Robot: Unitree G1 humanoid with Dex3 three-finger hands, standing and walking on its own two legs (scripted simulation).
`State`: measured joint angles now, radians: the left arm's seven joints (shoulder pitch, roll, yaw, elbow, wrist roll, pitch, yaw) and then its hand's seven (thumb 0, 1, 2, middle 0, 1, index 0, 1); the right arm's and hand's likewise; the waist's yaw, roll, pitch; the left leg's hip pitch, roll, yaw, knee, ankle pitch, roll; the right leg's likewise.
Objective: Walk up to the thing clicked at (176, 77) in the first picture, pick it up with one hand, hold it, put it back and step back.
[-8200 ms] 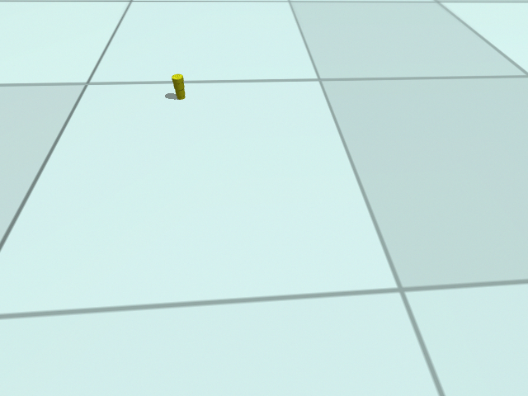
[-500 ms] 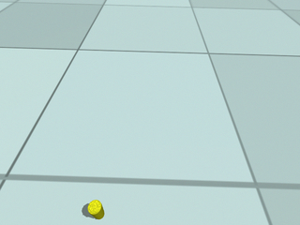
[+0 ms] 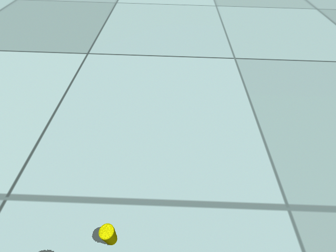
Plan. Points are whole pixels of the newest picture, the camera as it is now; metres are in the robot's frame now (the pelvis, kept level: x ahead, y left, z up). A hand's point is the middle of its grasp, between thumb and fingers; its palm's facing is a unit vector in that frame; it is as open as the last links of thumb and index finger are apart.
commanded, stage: stand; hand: left
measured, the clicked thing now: (109, 235) +0.35 +0.29 -0.71
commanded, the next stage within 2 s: go down in 0.54 s
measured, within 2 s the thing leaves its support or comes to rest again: neither
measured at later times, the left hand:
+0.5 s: hand out of the picture +0.08 +0.25 -0.16, palm faces -0.03 -0.94 -0.35, open 7.4 cm
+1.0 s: hand out of the picture +0.15 +0.28 -0.17, palm faces +0.07 -0.94 -0.34, open 13.9 cm
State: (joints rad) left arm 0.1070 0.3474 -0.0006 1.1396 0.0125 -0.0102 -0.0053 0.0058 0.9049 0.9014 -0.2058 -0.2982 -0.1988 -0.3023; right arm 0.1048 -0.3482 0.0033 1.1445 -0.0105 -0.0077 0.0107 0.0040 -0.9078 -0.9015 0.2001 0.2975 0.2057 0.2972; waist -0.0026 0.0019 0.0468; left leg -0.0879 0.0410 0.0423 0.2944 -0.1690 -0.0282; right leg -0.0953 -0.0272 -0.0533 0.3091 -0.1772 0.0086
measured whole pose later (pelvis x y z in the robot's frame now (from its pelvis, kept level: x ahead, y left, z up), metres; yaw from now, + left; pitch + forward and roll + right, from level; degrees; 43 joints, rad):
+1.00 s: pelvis -0.01 +0.01 -0.03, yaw +0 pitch +8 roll -1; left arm -0.02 0.36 0.24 1.00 0.08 0.02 -0.04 0.00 0.13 0.26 -0.05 -0.09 -0.06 -0.08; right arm 0.26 -0.24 -0.03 0.73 0.02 -0.05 -0.01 0.01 -0.96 -0.91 0.20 0.30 0.21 0.30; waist -0.04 -0.02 -0.02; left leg -0.51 0.05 0.03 0.70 -0.33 -0.02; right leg -0.50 -0.03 -0.05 0.68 -0.32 0.01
